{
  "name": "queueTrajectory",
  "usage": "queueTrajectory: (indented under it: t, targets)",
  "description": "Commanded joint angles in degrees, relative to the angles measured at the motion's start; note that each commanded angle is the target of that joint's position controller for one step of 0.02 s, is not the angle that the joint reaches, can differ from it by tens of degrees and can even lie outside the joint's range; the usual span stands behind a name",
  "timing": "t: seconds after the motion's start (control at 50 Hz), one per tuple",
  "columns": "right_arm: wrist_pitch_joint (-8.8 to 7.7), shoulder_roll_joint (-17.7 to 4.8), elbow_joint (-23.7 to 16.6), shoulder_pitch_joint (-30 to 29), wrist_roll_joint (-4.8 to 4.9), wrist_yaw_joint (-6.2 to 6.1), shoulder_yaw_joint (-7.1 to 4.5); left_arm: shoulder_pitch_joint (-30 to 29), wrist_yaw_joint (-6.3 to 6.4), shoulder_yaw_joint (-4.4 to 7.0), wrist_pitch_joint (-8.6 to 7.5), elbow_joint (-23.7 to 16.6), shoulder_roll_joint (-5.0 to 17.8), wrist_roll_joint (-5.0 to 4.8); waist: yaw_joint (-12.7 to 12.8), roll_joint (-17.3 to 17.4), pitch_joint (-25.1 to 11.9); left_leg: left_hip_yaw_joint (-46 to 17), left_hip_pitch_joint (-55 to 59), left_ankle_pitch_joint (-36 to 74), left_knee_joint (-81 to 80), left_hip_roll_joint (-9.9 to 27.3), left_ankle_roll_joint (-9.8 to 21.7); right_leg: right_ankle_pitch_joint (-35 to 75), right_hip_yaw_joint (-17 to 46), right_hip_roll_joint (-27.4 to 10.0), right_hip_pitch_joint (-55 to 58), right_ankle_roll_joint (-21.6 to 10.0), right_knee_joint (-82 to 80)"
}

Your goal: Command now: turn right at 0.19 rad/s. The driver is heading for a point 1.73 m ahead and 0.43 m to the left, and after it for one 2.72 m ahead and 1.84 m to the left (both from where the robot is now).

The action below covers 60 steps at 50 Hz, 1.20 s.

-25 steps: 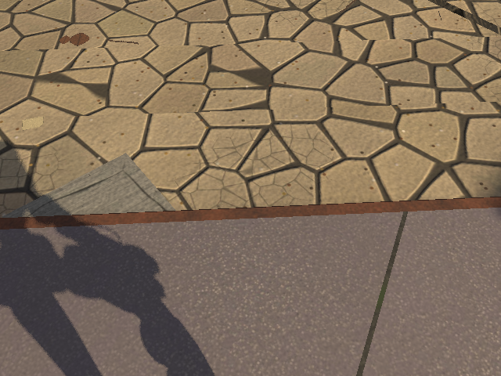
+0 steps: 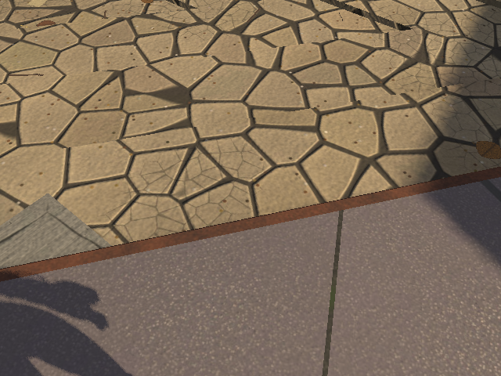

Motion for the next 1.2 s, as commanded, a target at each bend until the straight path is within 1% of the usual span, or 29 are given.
queueTrajectory:
  t: [0.02, 0.04, 0.08, 0.14, 0.22, 0.26, 0.28, 0.3, 0.34, 0.4, 0.44, 0.5, 0.54, 0.56, 0.58, 0.62, 0.66, 0.76, 0.84, 0.88, 0.92, 0.94, 0.96, 0.98, 1.0, 1.02, 1.04, 1.08, 1.2]
  targets:
    - [-1.67, -12.1, -3.9, -0.5, -1.11, -0.14, -2.13, 0.9, 0.61, 0.16, -0.95, -4.1, 2.6, -0.94, 0.9, 14.3, -0.4, -24.7, 2.0, 6.0, -19.5, 21.2, 9.1, -16.3, -0.2, 1.6, -6.1, 0.3, 5.6]
    - [-2.01, -9.3, -3.8, -0.9, -1.19, 0.25, -1.65, 0.4, 0.79, 0.87, -0.82, -2.8, 5.5, 0.12, -0.2, 10.7, -0.6, -23.3, -2.2, 10.8, -18.1, 22.0, 12.7, -20.1, 0.1, -1.3, -1.0, 0.9, 14.8]
    - [-2.47, -5.9, -3.6, -3.9, -0.54, 0.47, -0.52, 2.2, 0.40, 1.12, -0.65, -0.8, 5.2, -0.48, 1.9, 7.8, -0.3, -14.5, -1.7, 18.0, -15.7, 15.7, 11.1, -16.0, 0.0, -1.6, 0.8, 1.6, 19.7]
    - [-2.71, -5.8, -2.1, -2.1, -0.07, 0.23, -0.36, 2.6, 0.35, 0.20, -0.46, 0.8, 3.1, -0.08, 0.9, 9.9, -2.4, -8.1, 6.4, 31.2, -11.2, 11.3, 9.1, -15.3, -2.6, -2.6, 0.9, 3.3, 14.9]
    - [-2.04, -6.7, 0.7, 1.7, -0.01, 0.31, -0.71, 0.3, 1.34, -0.95, -0.53, 2.2, 1.7, -1.40, -1.4, 10.9, -4.1, -8.9, 12.1, 35.9, -7.0, 11.2, 8.7, -11.3, -5.9, -3.7, 6.0, 3.6, -2.2]
    - [-1.79, -6.9, 1.4, 1.6, 0.28, 0.35, -0.98, 1.7, 1.87, -1.03, -1.05, 3.9, 2.7, -1.02, -0.6, 9.2, -4.1, -9.2, 8.7, 31.3, -6.4, 10.2, 5.5, 2.2, -3.7, -5.9, 14.1, 2.8, -12.9]
    - [-2.13, -5.5, 1.4, 2.4, 0.27, 0.71, -0.55, 2.8, 2.06, -1.08, -1.50, 4.7, 4.0, -0.18, -1.1, 6.7, -6.7, -9.3, 5.4, 19.8, -7.9, 9.4, 3.7, 3.7, -0.2, -9.3, 19.9, 2.2, -12.3]
    - [-2.23, -5.1, 1.9, 4.1, 0.46, 1.20, -0.74, 2.1, 1.89, -0.51, -1.73, 5.7, 6.7, 0.17, -3.4, 1.7, -4.3, -6.4, 2.3, 6.6, -9.2, 5.0, 3.2, 1.6, 1.4, -11.1, 18.8, 0.4, -7.9]
    - [-1.38, -6.4, 2.3, -0.5, -0.37, 1.44, -1.37, 3.3, 0.93, -0.40, -1.79, 7.0, 5.3, 0.07, -0.2, -2.2, 2.3, -2.2, -0.2, -12.3, -4.3, 0.4, 3.8, -23.6, 4.6, -10.7, 9.0, -3.8, -10.4]
    - [-2.01, -4.1, 0.3, -3.8, -0.83, 2.66, -1.22, 6.3, 0.98, 0.36, -2.50, 8.4, 8.1, -0.05, 1.1, -10.3, 9.1, 2.7, -8.8, -9.3, 6.1, -1.5, 3.8, -37.5, 18.1, -19.0, 7.1, -9.2, -20.3]
    - [-3.44, -3.6, 0.6, -2.6, -0.89, 2.98, -1.25, 4.5, 0.74, 0.55, -3.32, 8.1, 7.8, -0.08, -0.3, -9.0, 8.7, 2.5, -6.7, -5.8, 6.1, 0.2, 4.5, -31.8, 19.3, -20.7, 6.3, -10.2, -20.5]
    - [-4.99, -4.2, 5.3, 8.8, -0.29, 2.97, -1.99, -1.2, 0.30, 0.49, -4.42, 6.5, 6.0, -0.65, -6.3, -4.9, 5.6, 1.0, 15.3, -2.9, -5.6, -0.3, 5.7, -22.4, 9.0, -13.8, -4.8, -6.3, -12.1]
    - [-5.40, -13.6, 8.9, 21.0, -0.31, 2.53, -4.74, -5.5, -0.16, -0.72, -5.57, 2.8, 1.7, -0.31, -10.4, 15.2, 3.8, -33.7, 26.9, -22.2, -22.2, 20.0, 13.7, -18.9, -7.2, -2.7, -21.6, -1.7, 15.7]
    - [-5.12, -10.7, 8.9, 19.2, -0.81, 2.60, -4.02, -6.5, -0.07, 0.24, -5.63, 2.7, 5.6, 0.72, -8.1, 8.1, 6.6, -35.7, 23.5, -19.6, -22.0, 22.8, 15.4, -20.3, -4.6, -5.5, -24.7, -2.5, 24.6]
    - [-5.25, -8.5, 7.7, 15.1, -0.79, 2.69, -3.40, -4.6, -0.52, 0.12, -5.89, 3.7, 4.6, 0.57, -5.3, 4.2, 7.2, -30.9, 20.7, -16.4, -21.6, 20.8, 14.8, -16.3, -3.3, -7.6, -23.8, -2.9, 27.8]
    - [-5.88, -6.6, 6.9, 10.7, -0.53, 2.56, -2.70, -2.8, -1.59, -0.19, -6.31, 4.7, 3.2, 0.51, -2.5, 4.7, 5.6, -22.4, 18.3, -8.6, -23.4, 16.7, 12.3, -9.4, -4.2, -10.2, -21.3, -2.6, 28.0]
    - [-6.43, -5.4, 8.0, 11.6, -0.23, 2.46, -2.18, -3.4, -2.28, -0.40, -5.94, 4.9, 2.7, 1.10, -2.3, 5.8, 4.1, -15.3, 18.2, 3.5, -23.5, 13.5, 11.1, -5.3, -6.6, -10.3, -19.8, -1.1, 27.2]
    - [-6.66, -5.4, 11.1, 15.3, 0.11, 2.22, -1.69, -12.7, -2.76, -1.58, -5.37, 1.1, 0.6, 0.82, -3.5, 6.9, 5.2, -6.5, 15.2, 19.6, -22.7, 11.4, 10.7, 1.2, -10.4, -9.8, -18.0, 1.6, 15.6]
    - [-6.76, -6.9, 12.2, 15.6, 0.05, 2.27, -1.89, -15.8, -2.43, -1.64, -5.12, -0.6, 1.5, 0.22, -3.5, 7.9, 5.9, -4.6, 12.6, 24.8, -22.0, 13.0, 9.6, 4.4, -11.8, -8.4, -9.4, -0.3, 6.8]
    - [-6.67, -7.5, 12.5, 14.3, 0.12, 2.15, -2.00, -13.3, -1.87, -1.10, -5.30, -0.2, 2.5, 0.31, -1.7, 7.2, 5.1, -3.8, 14.1, 33.6, -18.2, 14.1, 8.7, 2.9, -12.1, -7.3, -4.8, -2.1, 4.8]
    - [-6.26, -8.2, 12.8, 13.0, 0.18, 2.09, -2.17, -1.5, -0.99, 0.14, -6.02, 3.7, 4.0, 0.64, 3.7, 5.1, -1.0, -0.6, 14.2, 46.8, -2.7, 11.9, 6.8, 1.6, -13.4, -4.0, 8.9, -4.1, 0.3]
    - [-6.14, -7.4, 12.5, 13.3, 0.12, 2.15, -1.87, 7.8, -0.34, 1.17, -6.62, 6.7, 6.3, 1.39, 6.8, 3.1, -6.3, 1.3, 7.3, 40.2, 10.2, 9.2, 5.8, -1.0, -10.3, -6.7, 21.4, -5.6, -0.6]
    - [-6.00, -2.2, 10.5, 16.4, 0.88, 2.44, -0.61, 15.9, 0.23, 2.48, -6.99, 7.5, 12.0, 2.73, 7.3, -6.8, -14.3, 4.4, -6.7, 14.6, 31.0, 3.9, 3.9, -15.4, 12.3, -23.8, 35.1, -9.6, -4.7]
    - [-6.04, -2.2, 10.7, 18.9, 1.12, 2.67, -1.11, 14.8, -0.31, 2.73, -6.22, 7.9, 13.3, 1.05, 5.1, -13.0, -17.2, -0.3, -17.6, -12.6, 43.6, -3.7, 3.7, -22.7, 36.9, -30.9, 35.9, -14.3, -17.2]
    - [-5.77, -5.6, 9.9, 14.5, 0.09, 2.57, -2.02, 7.4, -0.49, 2.20, -5.95, 6.9, 10.3, -0.26, 2.3, -6.7, -7.2, -2.9, -22.0, -8.2, 46.9, 1.0, 4.6, -26.5, 30.1, -28.7, 27.8, -13.3, -17.9]
    - [-6.07, -5.6, 9.0, 10.1, -0.14, 3.03, -2.04, 2.4, -0.74, 1.09, -6.35, 5.7, 5.8, -0.50, 1.3, -2.0, -1.5, -2.5, -21.6, -2.7, 44.5, 3.5, 4.9, -21.7, 21.5, -26.2, 19.7, -12.2, -18.6]
    - [-6.11, -3.9, 8.9, 8.9, 0.03, 3.27, -1.82, 0.5, -0.86, 0.46, -6.90, 5.9, 3.7, -0.26, -0.5, -1.0, 1.0, -2.2, -18.9, 0.2, 40.6, 5.5, 4.8, -14.0, 14.9, -23.1, 14.0, -10.5, -20.1]
    - [-4.83, -2.4, 9.7, 10.0, -1.19, 3.82, -1.60, 1.1, -0.54, -0.27, -7.91, 7.4, 1.6, -0.17, -2.9, -2.0, 1.1, -1.8, -13.6, 1.8, 36.5, 7.0, 3.8, -3.4, 7.0, -19.4, 9.0, -8.6, -21.3]
    - [-3.24, -2.1, 6.2, -1.1, -1.18, 4.55, -1.71, 9.8, -0.35, -0.37, -9.01, 11.1, 2.5, -0.61, -1.6, -0.7, 4.0, 1.4, -23.6, 10.4, 27.7, 8.5, 1.0, 6.9, 0.4, -17.6, 12.9, -9.5, -24.5]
